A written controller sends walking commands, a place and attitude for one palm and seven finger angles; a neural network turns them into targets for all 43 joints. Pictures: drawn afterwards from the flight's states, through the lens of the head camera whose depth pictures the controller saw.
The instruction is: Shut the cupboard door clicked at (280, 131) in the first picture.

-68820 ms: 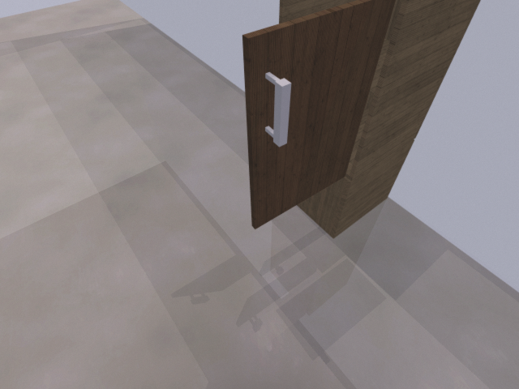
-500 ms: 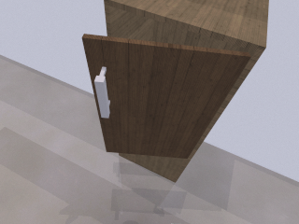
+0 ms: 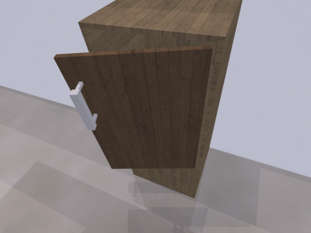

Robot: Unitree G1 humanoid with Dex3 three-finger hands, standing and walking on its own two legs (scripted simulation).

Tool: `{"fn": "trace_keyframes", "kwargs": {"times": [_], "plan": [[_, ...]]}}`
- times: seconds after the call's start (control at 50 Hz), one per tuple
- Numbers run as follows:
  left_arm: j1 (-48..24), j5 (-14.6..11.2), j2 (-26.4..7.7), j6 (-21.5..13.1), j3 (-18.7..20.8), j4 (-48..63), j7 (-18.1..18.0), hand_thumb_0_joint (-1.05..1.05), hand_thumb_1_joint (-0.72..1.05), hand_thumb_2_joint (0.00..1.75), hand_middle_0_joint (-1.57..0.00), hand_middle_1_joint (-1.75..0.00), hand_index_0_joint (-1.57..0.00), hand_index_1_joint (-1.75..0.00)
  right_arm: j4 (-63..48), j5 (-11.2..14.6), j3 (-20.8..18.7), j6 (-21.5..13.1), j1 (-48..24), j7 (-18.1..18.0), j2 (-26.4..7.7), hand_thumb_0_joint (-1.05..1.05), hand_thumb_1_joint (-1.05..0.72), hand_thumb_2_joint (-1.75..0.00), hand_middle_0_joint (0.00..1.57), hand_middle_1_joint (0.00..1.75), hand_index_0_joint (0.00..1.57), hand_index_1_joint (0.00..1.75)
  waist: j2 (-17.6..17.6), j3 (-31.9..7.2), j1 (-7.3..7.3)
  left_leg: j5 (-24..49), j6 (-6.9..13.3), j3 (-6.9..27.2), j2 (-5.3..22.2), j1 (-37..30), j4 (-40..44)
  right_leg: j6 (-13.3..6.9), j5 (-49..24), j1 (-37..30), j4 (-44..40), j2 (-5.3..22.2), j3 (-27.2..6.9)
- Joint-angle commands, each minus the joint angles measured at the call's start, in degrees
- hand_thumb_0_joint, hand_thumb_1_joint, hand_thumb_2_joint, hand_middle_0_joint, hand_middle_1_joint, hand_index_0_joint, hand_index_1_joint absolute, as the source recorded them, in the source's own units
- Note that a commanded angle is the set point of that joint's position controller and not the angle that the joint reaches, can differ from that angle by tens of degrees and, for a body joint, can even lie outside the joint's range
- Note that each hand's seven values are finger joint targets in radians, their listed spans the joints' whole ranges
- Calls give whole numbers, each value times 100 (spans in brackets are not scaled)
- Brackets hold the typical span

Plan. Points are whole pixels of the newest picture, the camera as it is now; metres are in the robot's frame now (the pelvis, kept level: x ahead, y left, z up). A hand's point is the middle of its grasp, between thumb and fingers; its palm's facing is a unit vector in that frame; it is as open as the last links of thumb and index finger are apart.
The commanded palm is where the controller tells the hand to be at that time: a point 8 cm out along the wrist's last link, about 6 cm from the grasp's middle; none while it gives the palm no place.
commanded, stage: look again from close up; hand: left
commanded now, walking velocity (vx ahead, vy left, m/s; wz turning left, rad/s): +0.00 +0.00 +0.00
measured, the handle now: (86, 106) +0.44 +0.22 +0.10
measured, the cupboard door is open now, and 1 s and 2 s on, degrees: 22 22 22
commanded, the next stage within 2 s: raise the hand and make a fist in 0.12 s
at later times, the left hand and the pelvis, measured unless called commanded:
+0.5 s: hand (92, 208) +0.18 +0.16 +0.02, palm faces +0.11 -0.99 -0.01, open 6.8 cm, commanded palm +0.09 +0.22 -0.04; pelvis -0.03 +0.01 -0.02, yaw -1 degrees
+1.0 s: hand (76, 228) +0.15 +0.19 +0.00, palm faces -0.11 -0.99 -0.04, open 4.4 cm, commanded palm +0.11 +0.26 +0.02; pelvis -0.07 +0.07 -0.06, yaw -1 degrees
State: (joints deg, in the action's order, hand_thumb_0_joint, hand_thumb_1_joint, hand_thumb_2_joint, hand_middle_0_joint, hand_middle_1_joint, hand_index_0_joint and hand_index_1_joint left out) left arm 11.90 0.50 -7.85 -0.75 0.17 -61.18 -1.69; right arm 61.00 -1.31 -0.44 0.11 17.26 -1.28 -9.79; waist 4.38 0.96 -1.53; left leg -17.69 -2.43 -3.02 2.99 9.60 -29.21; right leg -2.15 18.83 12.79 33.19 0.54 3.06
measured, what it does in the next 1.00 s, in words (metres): lowers itself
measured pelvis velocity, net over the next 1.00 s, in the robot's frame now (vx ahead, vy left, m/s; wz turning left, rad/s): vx -0.07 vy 0.07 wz -0.02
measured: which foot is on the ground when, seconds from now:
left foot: down 0.00-1.00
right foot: down 0.00-1.00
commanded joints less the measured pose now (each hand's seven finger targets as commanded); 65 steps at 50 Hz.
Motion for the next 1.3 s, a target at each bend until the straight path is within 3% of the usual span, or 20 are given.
{"fn": "trace_keyframes", "kwargs": {"times": [0.0,0.18,0.2,0.22,0.24,0.26,0.28,0.3,0.34,0.4,0.44,0.5,0.56,0.62,0.68,0.78,0.92,1.0,1.12,1.28], "plan": [[246,9,-818,-82,128,216,-24,0,90,90,-20,-30,-20,-30,-70,9,-3,-62,505,-6,-224,0,-90,-90,20,30,20,30,-767,528,-19,386,260,139,78,84,381,-184,-211,534,-1357,631,-853],[511,-4,-787,-129,123,0,-9,0,90,90,-20,-30,-20,-30,118,42,25,-107,478,-36,-231,0,-90,-90,20,30,20,30,-546,270,54,657,224,153,132,-26,588,-154,-969,101,-1387,643,-774],[1360,36,-1005,-244,236,-252,-255,0,90,90,-20,-30,-20,-30,-240,90,-106,-122,-255,4,-531,0,-90,-90,20,30,20,30,-2468,358,525,-37,103,20,134,1103,-930,469,-4672,-578,-1308,1067,-1347],[-3624,-1094,-4173,-2240,1935,8664,-1,0,90,90,-20,-30,-20,-30,-1725,22,-396,-1377,174,-902,-1651,0,-90,-90,20,30,20,30,-1070,-1861,-366,1473,403,-454,198,-1766,-2068,450,-3751,-490,-935,875,-1878],[115,-869,-1501,-1603,101,6456,-107,0,90,90,-22,-32,-22,-32,-1674,309,88,-1655,-565,-693,-894,0,-90,-90,20,30,20,30,1074,-2425,-30,1365,425,82,-322,-69,-1073,142,-2713,-724,129,483,-1426],[-92,-996,-1293,-1327,150,7060,-405,0,90,90,-24,-34,-24,-34,-1711,243,39,-1815,-447,-566,-1024,0,-90,-90,20,30,20,30,1740,-2505,198,1663,415,-19,-377,-318,-131,11,-2092,-433,-233,317,-618],[1220,-994,17,-595,-193,5546,-515,0,90,90,-25,-36,-25,-36,-1570,388,-12,-1914,-704,-490,-661,0,-90,-90,20,30,20,30,627,-1116,96,1235,408,151,-180,335,349,84,-1296,-99,-435,248,-48],[578,-1149,-260,-725,-82,6363,-549,0,90,90,-27,-38,-27,-38,-1802,479,-137,-2068,-717,-480,-962,0,-90,-90,20,30,20,30,404,-180,-49,553,369,333,-219,678,289,177,-605,487,-590,217,-129],[1047,-1030,-328,-1211,177,6127,-331,0,90,90,-31,-42,-31,-42,-2074,341,-327,-2283,-533,-461,-981,0,-90,-90,20,30,20,30,-1413,136,-144,730,460,347,-300,1035,-300,330,-345,1116,-630,164,-293],[2543,-1103,-161,-2118,562,5380,394,0,90,90,-36,-48,-36,-48,-2546,149,-432,-2367,-737,-231,-865,0,-90,-90,20,30,20,30,-2459,-446,455,634,272,389,-528,2297,-1102,534,-1469,920,291,375,-495],[3058,-1277,20,-2911,603,5168,1001,0,90,90,-40,-52,-40,-52,-2801,118,-493,-2262,-849,-34,-820,0,-90,-90,20,30,20,30,-2627,-634,589,327,187,363,-568,2899,-1470,454,-1247,1120,827,314,-494],[2933,-1383,-486,-3822,908,5848,1902,0,90,90,-46,-58,-46,-58,-3318,108,-572,-2090,-1089,194,-920,0,-90,-90,20,30,20,30,-1174,-1247,689,386,162,160,-658,3123,-2178,176,-1169,1429,1575,319,-594],[2312,-1361,-805,-3442,936,6830,1834,0,90,90,-51,-64,-51,-64,-3888,171,-525,-1878,-1301,143,-954,0,-90,-90,20,30,20,30,-48,-1275,671,-189,296,-30,-672,3288,-2364,43,414,2019,1562,239,-675],[1207,-1335,-601,-3192,538,7954,1356,0,90,90,-57,-70,-57,-70,-4254,208,-397,-1812,-1067,42,-914,0,-90,-90,20,30,20,30,-56,-1254,259,-1204,368,236,-544,3309,-2331,87,1858,2792,1531,89,-457],[114,-1159,-742,-3418,233,9496,910,0,90,90,-62,-76,-62,-76,-4336,148,-322,-1849,-775,-119,-1020,0,-90,-90,20,30,20,30,184,-1698,-22,-1313,441,555,-415,3011,-2378,44,1338,3080,2026,-80,-170],[690,-1029,-480,-2911,-349,9215,1051,0,90,90,-71,-86,-71,-86,-4217,180,-170,-1869,-562,-193,-1131,0,-90,-90,20,30,20,30,30,-1663,-191,-868,400,871,-293,2890,-2295,71,641,3056,2216,-146,142],[2040,-1018,-861,-578,525,8726,903,0,90,90,-84,-100,-84,-100,-4603,357,-63,-1343,-943,-235,-963,0,-90,-90,20,30,20,30,-426,-1368,463,-1180,264,901,-334,2976,-1307,84,807,1971,1734,-69,288],[1654,-1314,-940,-1029,1055,9467,308,0,90,90,-92,-108,-92,-108,-4528,240,4,-1443,-762,-274,-858,0,-90,-90,20,30,20,30,-353,-1383,495,-617,224,819,-293,2718,-1305,51,553,1873,1635,-116,357],[1214,-1215,-597,-2303,170,9538,544,0,90,90,-102,-120,-102,-120,-4161,154,-28,-1877,-401,-135,-1058,0,-90,-90,20,30,20,30,146,-1276,86,-179,173,806,-262,2450,-1596,40,335,2309,1722,-119,272],[1511,-1193,-1285,-1058,998,9141,942,0,90,90,-117,-136,-117,-136,-4346,340,-87,-1685,-498,-313,-1086,0,-90,-90,20,30,20,30,-131,-1252,349,-449,263,778,-317,2358,-1104,70,341,1509,1267,-47,225]]}}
